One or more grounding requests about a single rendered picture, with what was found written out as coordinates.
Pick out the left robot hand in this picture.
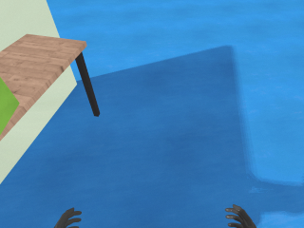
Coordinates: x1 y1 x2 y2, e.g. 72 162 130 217
54 207 82 228

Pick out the carton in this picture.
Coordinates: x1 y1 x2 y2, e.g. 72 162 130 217
0 77 20 135

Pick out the table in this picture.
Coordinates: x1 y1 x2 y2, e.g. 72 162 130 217
0 34 101 141

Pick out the right robot hand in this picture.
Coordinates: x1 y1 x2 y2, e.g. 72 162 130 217
225 204 257 228

